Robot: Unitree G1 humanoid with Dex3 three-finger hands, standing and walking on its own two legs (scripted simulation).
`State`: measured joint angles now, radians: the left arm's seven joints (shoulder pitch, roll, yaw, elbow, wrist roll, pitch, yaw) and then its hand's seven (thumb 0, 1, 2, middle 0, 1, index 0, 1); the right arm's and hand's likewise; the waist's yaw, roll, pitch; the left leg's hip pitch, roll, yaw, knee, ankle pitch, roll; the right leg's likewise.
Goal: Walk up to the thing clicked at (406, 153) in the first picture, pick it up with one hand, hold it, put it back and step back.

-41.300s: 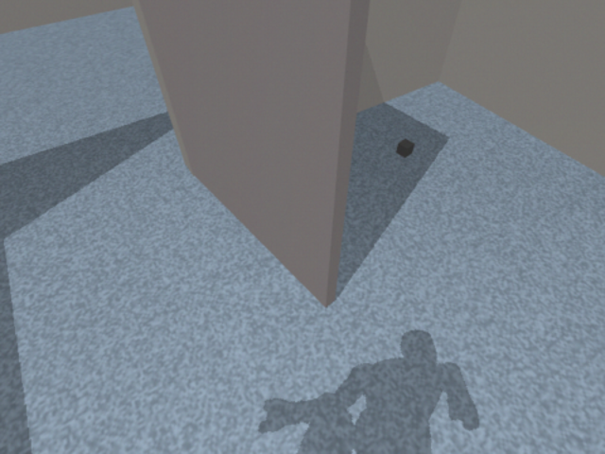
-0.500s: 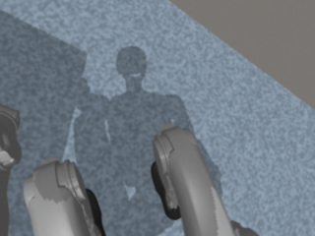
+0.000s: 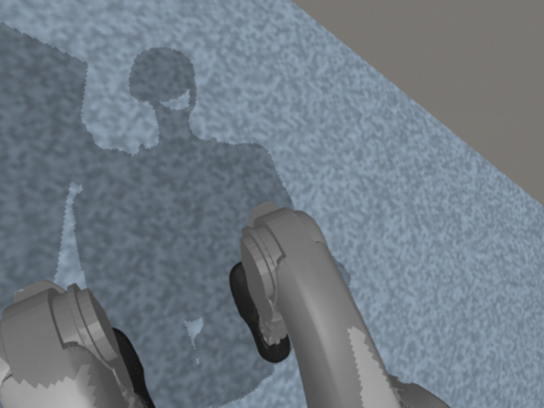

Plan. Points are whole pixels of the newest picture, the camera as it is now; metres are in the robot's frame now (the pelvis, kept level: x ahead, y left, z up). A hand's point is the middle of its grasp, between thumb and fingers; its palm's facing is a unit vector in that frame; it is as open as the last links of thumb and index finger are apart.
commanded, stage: rest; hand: left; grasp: from above
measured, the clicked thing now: out of the picture +0.44 +0.33 -0.25
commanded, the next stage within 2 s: open in 0.76 s
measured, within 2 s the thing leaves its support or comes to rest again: rests again in 0.40 s
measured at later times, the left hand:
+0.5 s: hand out of the picture +0.44 +0.31 -0.24, palm faces -0.17 -0.39 -0.90, open 6.8 cm
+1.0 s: hand out of the picture +0.44 +0.31 -0.25, palm faces -0.17 -0.40 -0.90, open 7.3 cm
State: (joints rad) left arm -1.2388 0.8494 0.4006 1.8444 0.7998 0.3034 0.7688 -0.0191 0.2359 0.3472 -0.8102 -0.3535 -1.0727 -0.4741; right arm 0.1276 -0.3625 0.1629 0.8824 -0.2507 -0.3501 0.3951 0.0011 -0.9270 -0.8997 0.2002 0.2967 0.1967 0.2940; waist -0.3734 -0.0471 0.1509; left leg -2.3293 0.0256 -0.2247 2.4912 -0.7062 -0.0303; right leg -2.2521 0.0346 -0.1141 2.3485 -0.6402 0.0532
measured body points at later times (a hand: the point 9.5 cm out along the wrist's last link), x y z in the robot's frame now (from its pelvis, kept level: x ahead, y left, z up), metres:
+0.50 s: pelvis +0.00 +0.01 +0.00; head +0.29 +0.10 +0.33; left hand +0.45 +0.33 -0.19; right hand -0.01 -0.24 -0.05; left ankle +0.07 +0.13 -0.28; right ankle +0.11 -0.12 -0.28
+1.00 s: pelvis -0.01 +0.01 +0.00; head +0.29 +0.10 +0.32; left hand +0.45 +0.33 -0.20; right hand -0.01 -0.24 -0.04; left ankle +0.07 +0.13 -0.28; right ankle +0.11 -0.12 -0.28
